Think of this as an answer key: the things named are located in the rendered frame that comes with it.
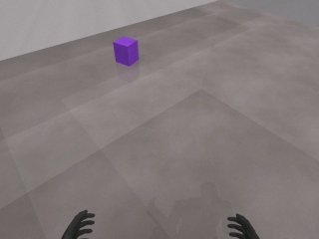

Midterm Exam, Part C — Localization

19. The right robot hand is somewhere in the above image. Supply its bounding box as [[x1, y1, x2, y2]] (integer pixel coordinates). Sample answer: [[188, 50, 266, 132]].
[[227, 213, 259, 239]]

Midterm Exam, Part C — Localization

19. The carton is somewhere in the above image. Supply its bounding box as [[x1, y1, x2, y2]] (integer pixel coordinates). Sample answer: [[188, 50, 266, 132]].
[[113, 36, 139, 66]]

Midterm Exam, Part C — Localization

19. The left robot hand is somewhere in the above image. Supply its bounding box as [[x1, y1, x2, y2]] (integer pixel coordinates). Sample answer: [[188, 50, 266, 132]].
[[61, 209, 96, 239]]

